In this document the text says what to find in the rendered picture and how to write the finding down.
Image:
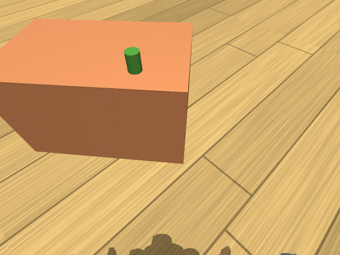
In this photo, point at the can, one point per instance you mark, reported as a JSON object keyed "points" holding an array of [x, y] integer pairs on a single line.
{"points": [[133, 60]]}

